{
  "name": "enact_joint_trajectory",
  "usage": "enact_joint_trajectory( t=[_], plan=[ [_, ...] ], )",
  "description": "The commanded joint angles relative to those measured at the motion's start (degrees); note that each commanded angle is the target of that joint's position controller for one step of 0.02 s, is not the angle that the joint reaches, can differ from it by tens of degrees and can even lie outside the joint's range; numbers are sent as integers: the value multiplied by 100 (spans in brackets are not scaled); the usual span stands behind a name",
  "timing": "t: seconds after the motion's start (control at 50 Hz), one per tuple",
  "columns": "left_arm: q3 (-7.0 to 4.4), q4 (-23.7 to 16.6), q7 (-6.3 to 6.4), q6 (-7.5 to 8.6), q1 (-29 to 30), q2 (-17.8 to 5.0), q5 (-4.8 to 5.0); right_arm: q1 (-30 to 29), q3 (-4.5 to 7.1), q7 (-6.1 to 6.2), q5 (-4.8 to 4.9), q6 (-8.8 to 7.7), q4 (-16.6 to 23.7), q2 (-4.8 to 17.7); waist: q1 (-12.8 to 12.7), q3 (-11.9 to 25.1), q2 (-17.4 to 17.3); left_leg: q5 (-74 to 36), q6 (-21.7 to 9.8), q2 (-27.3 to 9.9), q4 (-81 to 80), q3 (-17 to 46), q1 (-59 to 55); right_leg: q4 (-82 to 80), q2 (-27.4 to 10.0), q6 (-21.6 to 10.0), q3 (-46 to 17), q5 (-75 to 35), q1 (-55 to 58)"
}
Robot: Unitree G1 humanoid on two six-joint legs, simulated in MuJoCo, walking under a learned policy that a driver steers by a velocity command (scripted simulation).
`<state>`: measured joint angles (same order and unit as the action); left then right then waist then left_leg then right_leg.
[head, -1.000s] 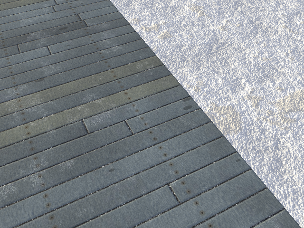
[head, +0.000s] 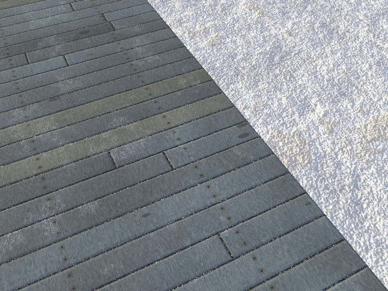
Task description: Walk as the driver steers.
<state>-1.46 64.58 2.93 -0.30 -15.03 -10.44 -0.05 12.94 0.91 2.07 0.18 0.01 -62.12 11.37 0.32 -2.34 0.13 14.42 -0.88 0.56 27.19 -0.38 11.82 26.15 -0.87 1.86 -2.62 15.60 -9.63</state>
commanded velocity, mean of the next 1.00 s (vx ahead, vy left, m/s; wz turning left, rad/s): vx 0.68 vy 0.00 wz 0.02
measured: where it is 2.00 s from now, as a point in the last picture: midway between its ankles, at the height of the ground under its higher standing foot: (202, 241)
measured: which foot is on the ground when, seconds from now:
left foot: down 0.00-0.28, up 0.30-0.74, down 0.76-1.00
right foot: down 0.00-0.06, up 0.08-0.28, down 0.30-0.78, up 0.80-1.00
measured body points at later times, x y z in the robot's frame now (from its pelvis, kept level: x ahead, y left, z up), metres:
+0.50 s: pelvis +0.13 -0.07 +0.00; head +0.13 -0.09 +0.45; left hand +0.03 +0.15 -0.14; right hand +0.32 -0.29 -0.11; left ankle +0.22 +0.10 -0.64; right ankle +0.03 -0.17 -0.74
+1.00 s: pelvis +0.50 -0.01 +0.00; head +0.53 -0.01 +0.45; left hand +0.66 +0.25 -0.10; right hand +0.49 -0.27 -0.14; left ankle +0.51 +0.08 -0.74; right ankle +0.57 -0.17 -0.66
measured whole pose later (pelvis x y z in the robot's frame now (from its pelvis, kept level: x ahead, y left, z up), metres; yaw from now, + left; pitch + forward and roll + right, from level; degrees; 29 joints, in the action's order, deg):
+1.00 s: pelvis +0.50 -0.01 +0.00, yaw +2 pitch +0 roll +2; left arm -4.2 47.7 1.8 6.6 -6.5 -15.4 1.4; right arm 20.0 2.5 -2.1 -0.3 -5.9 -58.3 12.6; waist 3.8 -3.8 2.1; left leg 9.0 -2.7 3.7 19.5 -3.2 10.1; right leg 61.7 -5.6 -2.0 -3.2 16.9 -35.5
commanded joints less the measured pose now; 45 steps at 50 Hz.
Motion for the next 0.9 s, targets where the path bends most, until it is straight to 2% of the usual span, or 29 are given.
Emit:
enact_joint_trajectory(
  t=[0.02, 0.06, 0.08, 0.1, 0.12, 0.14, 0.18, 0.24, 0.28, 0.3, 0.32, 0.34, 0.36, 0.38, 0.4, 0.42, 0.5, 0.56, 0.66, 0.7, 0.72, 0.74, 0.76, 0.78, 0.8, 0.82, 0.84, 0.86, 0.9],
  plan=[
    [-57, 36, 23, 16, -552, -423, 22, 432, 101, 34, 14, -15, 24, 561, 5, 235, -92, 650, -191, -108, -556, 134, -193, -233, 195, -168, 291, 293, -194],
    [-119, -153, 18, 68, -345, -590, 84, 770, 249, 44, 145, -32, 9, 965, 168, -292, -425, 3653, -594, -583, -941, 937, 106, 488, 289, -360, 391, 2409, -1249],
    [-74, -386, -21, 185, -6, -411, 111, 1047, 317, 22, 175, -125, 3, 1154, 315, -522, -914, 4273, -954, -1269, -1488, 1957, 12, 1137, 228, -376, 505, 2044, -1805],
    [-24, -570, -96, 319, 246, -234, 156, 967, 386, 19, 185, -226, 71, 1302, 290, -653, -1372, 4094, -1308, -1992, -2085, 2915, 176, 2021, 39, -385, 542, 1043, -1953],
    [-77, -692, -158, 415, 483, -410, 151, 849, 380, 14, 93, -331, 175, 1202, 281, -705, -1138, 3527, -1440, -2297, -2292, 3306, 291, 2791, -239, -447, 223, 1086, -2253],
    [-107, -772, -199, 498, 494, -439, 157, 538, 336, -10, 43, -435, 344, 1050, 110, -596, -887, 3011, -1343, -2311, -2210, 3189, 233, 3251, -443, -528, 30, 1109, -2491],
    [-120, -781, -227, 623, 183, -429, 181, -1, 304, -55, 197, -510, 657, 947, -189, -259, -709, 2156, -904, -1885, -2140, 2179, 289, 2364, -593, -605, 69, 926, -2075],
    [-186, -398, -202, 706, -642, -314, 178, -143, 366, -52, 292, -437, 749, 1224, -599, -77, -710, 1955, -743, -1060, -1518, 848, 1248, 529, 71, -434, 1076, 206, 94],
    [-256, -13, -174, 677, -1599, -351, 173, -307, 275, -85, 214, -425, 951, 906, -921, -125, -20, 1788, -708, -726, -217, 527, 2132, 76, 290, -359, 1160, -96, 1305],
    [-346, 49, -156, 712, -2392, -680, 147, -620, 136, -165, 153, -480, 1161, 410, -1240, 141, 1223, 1024, -417, -362, 2142, -22, 3024, -668, -900, -700, -655, 880, 2059],
    [-306, -166, -263, 805, -2414, -1029, 101, -588, 24, -224, 113, -631, 1415, -83, -935, 240, 1666, 1213, -452, 123, 3883, 261, 4327, -1043, -1922, -1290, -3028, 1668, 2339],
    [-343, -178, -329, 903, -2168, -1231, 13, -616, -29, -249, 387, -752, 1611, -96, -755, 162, 1511, 843, -660, -178, 4832, 749, 5385, -1786, -2651, -1970, -4600, 3649, 2161],
    [-201, -345, -387, 964, -1584, -853, -14, -963, -2, -279, 438, -822, 1756, 269, -568, -270, 718, 356, -730, -511, 5287, 831, 5976, -1659, -2535, -1808, -4132, 3427, 2014],
    [-121, -443, -423, 923, -1184, -714, -33, -869, 34, -288, 278, -826, 1686, 423, -379, -222, 422, -195, -700, -711, 5123, 773, 5674, -1483, -2152, -1509, -3149, 2564, 1667],
    [-69, -544, -449, 870, -945, -620, -12, -674, 75, -287, 135, -790, 1591, 494, -217, -165, 429, -499, -596, -857, 4694, 664, 5138, -1578, -1757, -1307, -2386, 1985, 1225],
    [-27, -571, -438, 826, -877, -491, 3, -633, 131, -306, 85, -734, 1558, 609, -151, -277, 458, -770, -453, -923, 4292, 556, 4763, -1739, -1503, -1171, -1877, 1587, 867],
    [-1, -440, -250, 796, -1419, -552, 8, -1243, 152, -300, 112, -565, 1727, 474, -306, -628, 338, -1553, -68, -810, 3150, 96, 4286, -2285, -1155, -1188, -756, 115, 477],
    [-26, -503, -181, 793, -1587, -679, 50, -1967, 92, -380, 193, -607, 1989, 285, -453, -826, 392, -2190, -107, -638, 1876, -215, 3669, -2608, -1099, -1119, -161, -865, 461],
    [-118, -513, -153, 694, -1866, -805, 138, -2584, 104, -599, 260, -663, 2300, 351, -425, -931, 479, -1991, -366, -396, 560, -377, 3075, -2423, -1349, -1057, 399, -2196, 1534],
    [-211, -528, -145, 629, -1865, -1039, 65, -2394, 188, -613, 252, -657, 2364, 550, -163, -542, 832, -1429, -542, -26, 512, -630, 2333, -1679, -1494, -1009, 486, -4842, 1991],
    [-258, -512, -132, 567, -1852, -1153, -13, -1901, 291, -576, 278, -616, 2292, 773, 160, -128, 1133, -1083, -662, 180, 613, -719, 1747, -982, -1556, -960, 502, -6288, 2252],
    [-297, -544, -132, 473, -1722, -1232, -73, -751, 449, -512, 328, -570, 1961, 1081, 740, 569, 1361, -976, -855, 345, 683, -772, 435, 256, -1517, -890, 602, -7257, 2122],
    [-301, -703, -136, 441, -1388, -1274, -65, 647, 583, -433, 339, -486, 1550, 1345, 1427, 1246, 1189, -924, -998, 6, 833, -344, -1674, 1956, -1303, -731, 584, -6558, 769],
    [-76, -907, -273, 549, -2075, -240, -22, 1487, 687, -394, 94, -483, 1335, 1850, 907, 2424, -569, 1831, -1868, -1650, 547, 2626, -4303, 4512, -380, -477, 212, -2634, -1939],
    [18, -815, -316, 823, -2036, -88, 223, 1765, 620, -456, 74, -542, 1106, 1562, 890, 3248, -1426, 3213, -2041, -2222, -907, 4969, -4536, 5500, 365, -555, -814, 1113, -2539],
    [-180, -1133, -287, 921, -1144, -681, 473, 1295, 461, -459, -5, -576, 1009, 1048, 847, 2079, -1366, 1844, -1605, -1995, -1230, 4291, -3784, 5897, 66, -693, -850, 1134, -3110],
    [-187, -1327, -234, 958, -614, -788, 498, 717, 398, -483, -46, -624, 1087, 888, 625, 1259, -692, 33, -1431, -1870, -1115, 3195, -2683, 5836, -171, -719, -637, 956, -3044],
    [-212, -1379, -177, 963, -346, -745, 366, 170, 357, -520, -84, -682, 1126, 757, 319, 767, 4, -1466, -1318, -1639, -1068, 2315, -1521, 5435, -369, -691, -503, 712, -2727],
    [-276, -1301, -154, 763, -746, -557, 243, -179, 261, -555, -196, -725, 1057, 460, -189, 508, -148, -3374, -1311, -1449, -1188, 1261, -162, 5019, -647, -611, -392, 488, -1837]
  ],
)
